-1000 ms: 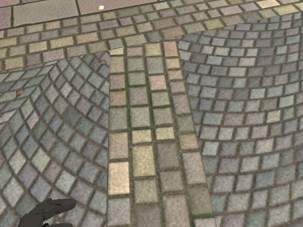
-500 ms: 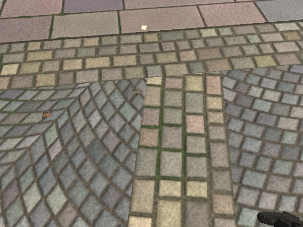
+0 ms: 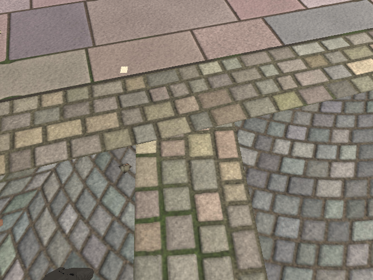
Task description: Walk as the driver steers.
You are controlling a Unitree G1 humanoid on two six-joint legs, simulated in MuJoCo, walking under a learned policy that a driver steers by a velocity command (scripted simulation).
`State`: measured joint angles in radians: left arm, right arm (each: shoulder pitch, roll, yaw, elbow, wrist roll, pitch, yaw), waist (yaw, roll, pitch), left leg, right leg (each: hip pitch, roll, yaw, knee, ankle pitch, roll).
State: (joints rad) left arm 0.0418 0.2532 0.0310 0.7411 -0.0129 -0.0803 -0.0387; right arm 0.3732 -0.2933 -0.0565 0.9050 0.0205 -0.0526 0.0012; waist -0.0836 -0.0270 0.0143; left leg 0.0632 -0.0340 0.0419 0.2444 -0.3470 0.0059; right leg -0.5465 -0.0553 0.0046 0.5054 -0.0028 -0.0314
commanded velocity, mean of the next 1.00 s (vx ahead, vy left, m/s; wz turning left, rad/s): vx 0.50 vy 0.00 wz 0.22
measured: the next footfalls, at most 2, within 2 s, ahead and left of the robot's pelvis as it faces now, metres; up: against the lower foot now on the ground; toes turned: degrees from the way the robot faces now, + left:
right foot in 0.04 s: +0.20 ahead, -0.12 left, +0.00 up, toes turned -2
left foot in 0.58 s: +0.49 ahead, +0.12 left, +0.00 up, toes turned +6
